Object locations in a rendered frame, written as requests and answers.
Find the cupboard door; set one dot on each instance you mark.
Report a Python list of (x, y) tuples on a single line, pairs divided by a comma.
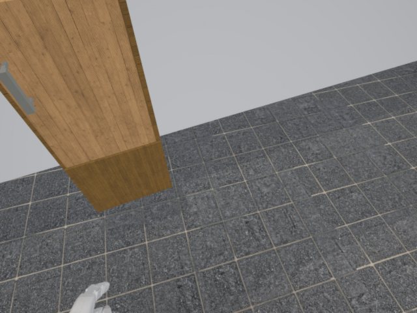
[(73, 57)]

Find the handle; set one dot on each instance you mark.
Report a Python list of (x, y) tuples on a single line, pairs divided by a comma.
[(16, 91)]

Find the left robot hand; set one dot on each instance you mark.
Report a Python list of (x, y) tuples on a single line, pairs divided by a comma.
[(85, 302)]

